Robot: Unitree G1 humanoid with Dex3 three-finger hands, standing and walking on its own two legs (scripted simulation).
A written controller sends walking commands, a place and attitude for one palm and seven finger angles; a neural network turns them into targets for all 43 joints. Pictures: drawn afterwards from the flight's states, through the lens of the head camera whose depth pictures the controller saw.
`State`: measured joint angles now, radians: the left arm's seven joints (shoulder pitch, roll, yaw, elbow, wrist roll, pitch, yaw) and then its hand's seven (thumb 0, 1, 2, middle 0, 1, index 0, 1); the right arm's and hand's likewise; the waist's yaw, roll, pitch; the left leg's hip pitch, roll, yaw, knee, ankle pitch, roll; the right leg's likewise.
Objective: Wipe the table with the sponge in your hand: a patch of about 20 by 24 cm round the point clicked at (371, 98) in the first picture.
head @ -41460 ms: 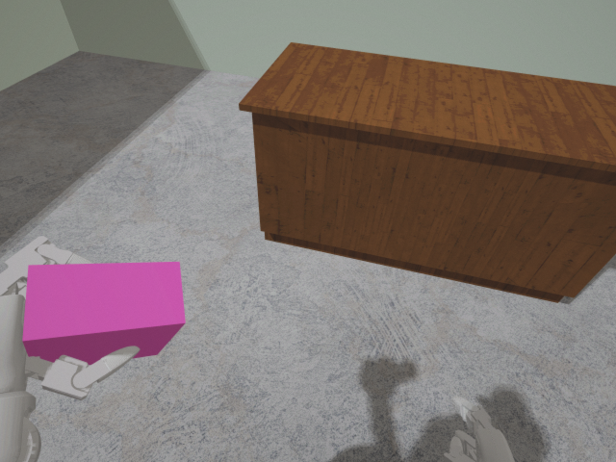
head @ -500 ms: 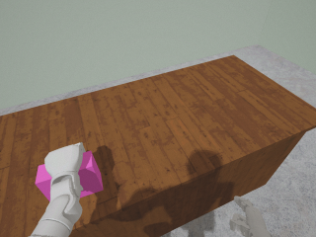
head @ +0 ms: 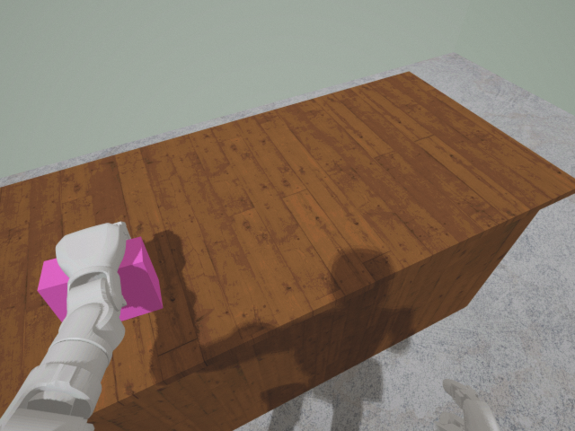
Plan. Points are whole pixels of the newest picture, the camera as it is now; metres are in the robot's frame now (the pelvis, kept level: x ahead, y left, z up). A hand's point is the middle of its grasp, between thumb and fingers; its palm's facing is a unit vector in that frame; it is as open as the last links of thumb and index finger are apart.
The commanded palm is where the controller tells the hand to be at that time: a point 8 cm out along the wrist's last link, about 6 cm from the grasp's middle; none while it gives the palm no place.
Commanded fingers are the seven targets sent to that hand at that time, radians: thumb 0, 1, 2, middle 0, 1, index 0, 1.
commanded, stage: wipe forward along the middle lane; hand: left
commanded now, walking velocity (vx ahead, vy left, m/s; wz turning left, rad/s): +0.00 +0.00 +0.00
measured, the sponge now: (111, 293) +0.32 +0.32 -0.02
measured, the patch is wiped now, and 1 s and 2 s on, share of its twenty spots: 1.00 1.00 1.00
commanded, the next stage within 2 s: slide back across to the first lane in 0.70 s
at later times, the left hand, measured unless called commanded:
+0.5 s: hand (105, 243) +0.38 +0.34 +0.02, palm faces -0.10 +0.01 -1.00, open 10.1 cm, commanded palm +0.36 +0.34 +0.04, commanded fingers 0.00 0.10 1.30 -1.20 -1.60 -1.20 -1.60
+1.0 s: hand (94, 224) +0.42 +0.38 +0.02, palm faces -0.08 -0.03 -1.00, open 10.1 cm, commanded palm +0.38 +0.38 +0.06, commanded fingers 0.00 0.10 1.30 -1.20 -1.60 -1.20 -1.60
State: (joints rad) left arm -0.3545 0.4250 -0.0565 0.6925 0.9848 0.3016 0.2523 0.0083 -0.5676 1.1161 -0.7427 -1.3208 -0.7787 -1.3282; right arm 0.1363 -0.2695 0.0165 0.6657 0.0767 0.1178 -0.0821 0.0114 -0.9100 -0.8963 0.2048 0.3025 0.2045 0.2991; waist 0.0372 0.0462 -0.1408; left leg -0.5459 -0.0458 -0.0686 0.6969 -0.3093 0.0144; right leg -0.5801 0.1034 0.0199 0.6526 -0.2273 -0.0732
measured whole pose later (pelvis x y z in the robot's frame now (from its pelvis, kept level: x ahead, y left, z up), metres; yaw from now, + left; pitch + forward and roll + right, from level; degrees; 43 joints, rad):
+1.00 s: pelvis +0.01 +0.04 -0.01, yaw -2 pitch +16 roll -2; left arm -0.65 0.58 0.08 1.07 1.03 0.14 0.29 0.01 -0.58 1.14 -0.73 -1.33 -0.76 -1.37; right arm 0.27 -0.26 0.00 0.71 0.08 0.12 -0.03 0.01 -0.91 -0.90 0.21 0.30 0.20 0.30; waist -0.05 0.04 -0.18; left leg -0.70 -0.04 -0.04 0.77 -0.34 0.06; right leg -0.70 0.11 0.05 0.66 -0.23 -0.02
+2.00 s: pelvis +0.05 +0.07 +0.01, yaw -1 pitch +10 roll -4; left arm -0.22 0.53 0.07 0.61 0.97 0.21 0.28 -0.01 -0.50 1.10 -0.65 -1.39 -0.68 -1.44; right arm 0.18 -0.26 -0.01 0.66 0.07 0.15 0.00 0.01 -0.91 -0.90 0.21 0.30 0.21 0.30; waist 0.02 0.05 -0.15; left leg -0.48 -0.08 -0.05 0.67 -0.35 0.10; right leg -0.47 0.07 0.05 0.54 -0.25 0.00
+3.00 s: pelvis +0.05 +0.05 +0.01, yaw -1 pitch +5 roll -2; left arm 0.20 0.41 -0.01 0.16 0.96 0.34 0.30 0.00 -0.48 1.09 -0.64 -1.40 -0.67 -1.44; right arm 0.07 -0.24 0.01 0.64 0.06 0.10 -0.01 0.01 -0.91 -0.90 0.20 0.30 0.20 0.30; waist 0.07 0.06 -0.13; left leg -0.33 -0.07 -0.04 0.60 -0.35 0.08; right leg -0.34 0.07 0.06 0.52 -0.26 -0.01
